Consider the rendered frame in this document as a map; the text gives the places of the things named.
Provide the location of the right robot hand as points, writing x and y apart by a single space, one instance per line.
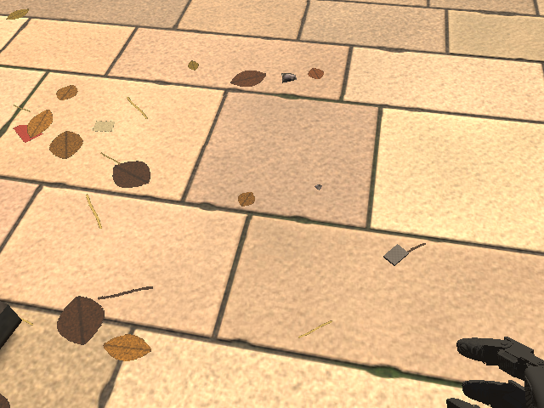
512 357

